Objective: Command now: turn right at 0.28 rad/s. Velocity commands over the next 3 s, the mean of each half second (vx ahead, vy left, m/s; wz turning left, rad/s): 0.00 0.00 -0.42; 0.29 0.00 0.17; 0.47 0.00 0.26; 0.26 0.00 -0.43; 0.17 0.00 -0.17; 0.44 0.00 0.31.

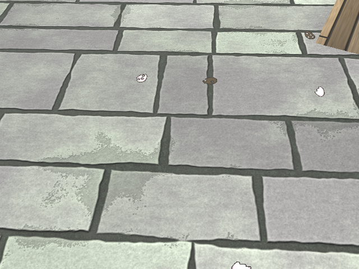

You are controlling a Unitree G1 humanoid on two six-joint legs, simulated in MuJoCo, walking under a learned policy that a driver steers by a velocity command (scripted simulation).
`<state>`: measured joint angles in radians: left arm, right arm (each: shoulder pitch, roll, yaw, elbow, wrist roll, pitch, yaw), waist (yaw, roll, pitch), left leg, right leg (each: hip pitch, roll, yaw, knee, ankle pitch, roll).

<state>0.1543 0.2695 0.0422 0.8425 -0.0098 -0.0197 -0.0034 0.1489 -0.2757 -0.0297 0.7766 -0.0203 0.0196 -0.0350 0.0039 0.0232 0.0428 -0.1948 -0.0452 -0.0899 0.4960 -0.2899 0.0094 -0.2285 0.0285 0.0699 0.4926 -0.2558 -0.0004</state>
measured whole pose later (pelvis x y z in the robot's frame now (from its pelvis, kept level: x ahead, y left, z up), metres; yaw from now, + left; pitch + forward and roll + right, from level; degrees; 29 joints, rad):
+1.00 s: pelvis +0.11 -0.05 +0.00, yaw -6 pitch +2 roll -2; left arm 0.31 0.30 0.07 0.86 -0.01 -0.06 0.00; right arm 0.18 -0.27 -0.05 0.74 0.02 -0.03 0.03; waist 0.06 0.02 0.00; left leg -0.59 0.10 0.01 0.68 -0.12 0.00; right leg 0.08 -0.01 -0.19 0.19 -0.30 0.01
